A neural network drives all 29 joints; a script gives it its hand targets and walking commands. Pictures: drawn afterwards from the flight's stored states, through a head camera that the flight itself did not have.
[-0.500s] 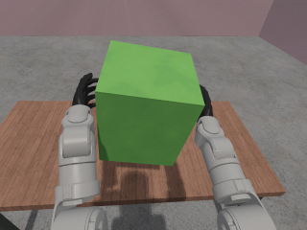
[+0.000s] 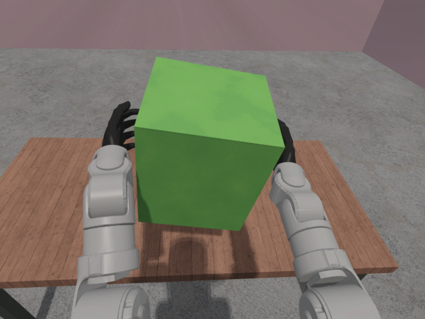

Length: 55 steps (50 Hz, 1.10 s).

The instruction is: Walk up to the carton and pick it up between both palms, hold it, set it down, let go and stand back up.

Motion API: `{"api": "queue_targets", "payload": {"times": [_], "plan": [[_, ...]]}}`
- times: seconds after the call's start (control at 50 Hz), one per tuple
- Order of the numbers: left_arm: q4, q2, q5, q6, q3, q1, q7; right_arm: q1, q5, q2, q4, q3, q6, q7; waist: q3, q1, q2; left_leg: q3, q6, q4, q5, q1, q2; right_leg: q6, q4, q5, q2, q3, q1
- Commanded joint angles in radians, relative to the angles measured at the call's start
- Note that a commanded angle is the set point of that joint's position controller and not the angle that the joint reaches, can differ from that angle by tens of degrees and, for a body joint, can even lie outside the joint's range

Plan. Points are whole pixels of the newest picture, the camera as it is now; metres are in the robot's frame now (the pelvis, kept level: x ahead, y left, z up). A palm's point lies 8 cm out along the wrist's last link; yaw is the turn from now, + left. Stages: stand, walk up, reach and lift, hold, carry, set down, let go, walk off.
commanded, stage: hold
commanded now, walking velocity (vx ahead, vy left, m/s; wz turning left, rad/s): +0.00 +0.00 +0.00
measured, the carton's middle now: (200, 150) +0.42 +0.01 +0.15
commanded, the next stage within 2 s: none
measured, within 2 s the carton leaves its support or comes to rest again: neither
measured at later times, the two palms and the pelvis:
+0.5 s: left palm (115, 155) +0.36 +0.15 +0.19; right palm (282, 168) +0.36 -0.14 +0.16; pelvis +0.00 +0.00 +0.00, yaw +0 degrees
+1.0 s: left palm (119, 151) +0.36 +0.15 +0.19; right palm (285, 164) +0.36 -0.15 +0.16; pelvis +0.01 +0.00 +0.00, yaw +0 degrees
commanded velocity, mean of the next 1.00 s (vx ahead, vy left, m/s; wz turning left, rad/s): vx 0.00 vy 0.00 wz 0.00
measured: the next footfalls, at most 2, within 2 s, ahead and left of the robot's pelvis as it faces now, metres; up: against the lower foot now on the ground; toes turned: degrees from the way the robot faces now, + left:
none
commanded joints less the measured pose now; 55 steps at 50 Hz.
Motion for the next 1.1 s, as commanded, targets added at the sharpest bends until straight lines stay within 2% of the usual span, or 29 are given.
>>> {"api": "queue_targets", "payload": {"times": [0.0,0.1,0.14,0.22,0.28,0.36,0.46,0.54,0.62,0.68,0.78,0.86,0.96,1.08], "plan": [[-0.040,-0.502,-0.151,-0.048,-0.471,-0.564,-0.130,-0.777,0.051,0.495,-0.313,0.382,-0.100,0.139,-0.446,-0.016,0.061,0.072,0.002,-0.044,0.158,0.037,-0.034,0.031,-0.017,0.033,0.039,-0.036,0.167],[-0.071,-0.487,-0.138,-0.032,-0.458,-0.514,-0.148,-0.728,0.082,0.477,-0.321,0.405,-0.092,0.123,-0.448,-0.029,0.070,0.075,-0.017,-0.015,0.272,0.079,-0.042,0.044,-0.008,0.175,0.042,-0.043,0.213],[-0.104,-0.477,-0.141,-0.030,-0.458,-0.495,-0.153,-0.719,0.106,0.481,-0.357,0.437,-0.092,0.111,-0.464,-0.025,0.064,0.073,-0.018,0.004,0.329,0.086,-0.046,0.050,0.003,0.264,0.043,-0.037,0.250],[-0.157,-0.470,-0.147,-0.029,-0.475,-0.473,-0.154,-0.701,0.138,0.485,-0.414,0.481,-0.089,0.090,-0.479,-0.030,0.059,0.059,-0.021,0.020,0.377,0.093,-0.050,0.059,0.013,0.343,0.044,-0.035,0.278],[-0.178,-0.469,-0.150,-0.031,-0.493,-0.476,-0.150,-0.698,0.143,0.484,-0.438,0.494,-0.085,0.087,-0.465,-0.025,0.067,0.059,-0.024,0.016,0.366,0.095,-0.046,0.056,0.009,0.310,0.046,-0.037,0.251],[-0.175,-0.482,-0.161,-0.040,-0.519,-0.498,-0.141,-0.723,0.124,0.489,-0.461,0.483,-0.092,0.097,-0.458,-0.024,0.068,0.058,-0.020,-0.001,0.298,0.087,-0.037,0.039,-0.001,0.201,0.045,-0.037,0.204],[-0.119,-0.507,-0.162,-0.051,-0.526,-0.558,-0.131,-0.749,0.077,0.495,-0.403,0.429,-0.094,0.128,-0.430,-0.019,0.078,0.063,-0.010,-0.045,0.152,0.051,-0.025,0.021,-0.020,0.008,0.042,-0.040,0.141],[-0.071,-0.513,-0.160,-0.054,-0.507,-0.587,-0.125,-0.799,0.050,0.500,-0.367,0.396,-0.103,0.147,-0.424,-0.016,0.070,0.063,0.004,-0.066,0.082,0.016,-0.021,0.019,-0.020,-0.048,0.037,-0.036,0.142],[-0.037,-0.507,-0.152,-0.044,-0.478,-0.579,-0.129,-0.789,0.038,0.487,-0.306,0.364,-0.100,0.149,-0.423,-0.018,0.077,0.076,0.003,-0.066,0.094,0.021,-0.024,0.021,-0.018,-0.030,0.038,-0.037,0.148],[-0.046,-0.490,-0.145,-0.043,-0.458,-0.560,-0.136,-0.767,0.043,0.490,-0.299,0.369,-0.102,0.143,-0.450,-0.019,0.066,0.079,0.003,-0.049,0.152,0.043,-0.033,0.032,-0.016,0.045,0.034,-0.039,0.175],[-0.102,-0.474,-0.146,-0.037,-0.458,-0.516,-0.147,-0.737,0.095,0.490,-0.357,0.439,-0.099,0.110,-0.503,-0.020,0.045,0.073,-0.010,-0.001,0.315,0.084,-0.047,0.057,0.007,0.267,0.042,-0.038,0.255],[-0.154,-0.465,-0.147,-0.033,-0.471,-0.481,-0.154,-0.713,0.132,0.496,-0.416,0.489,-0.090,0.088,-0.501,-0.026,0.053,0.063,-0.014,0.022,0.364,0.093,-0.053,0.067,0.018,0.358,0.040,-0.033,0.282],[-0.168,-0.461,-0.148,-0.027,-0.483,-0.476,-0.154,-0.700,0.138,0.487,-0.442,0.492,-0.079,0.083,-0.448,-0.023,0.061,0.062,-0.015,0.006,0.321,0.080,-0.046,0.056,0.009,0.278,0.042,-0.034,0.250],[-0.140,-0.491,-0.147,-0.034,-0.498,-0.528,-0.147,-0.720,0.093,0.493,-0.399,0.439,-0.083,0.115,-0.405,-0.023,0.085,0.068,-0.011,-0.038,0.188,0.055,-0.030,0.029,-0.018,0.067,0.040,-0.040,0.167]]}}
